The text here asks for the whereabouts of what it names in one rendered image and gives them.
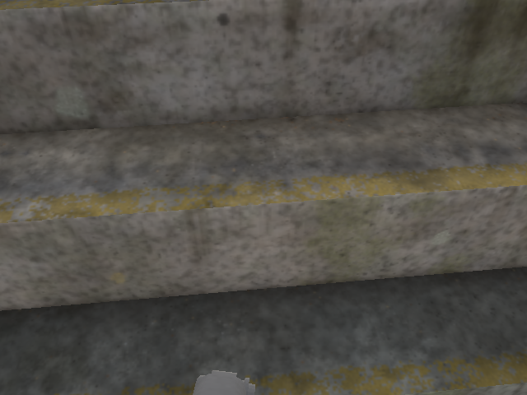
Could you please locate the robot left thigh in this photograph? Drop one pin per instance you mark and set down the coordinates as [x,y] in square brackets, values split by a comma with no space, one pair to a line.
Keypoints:
[224,383]

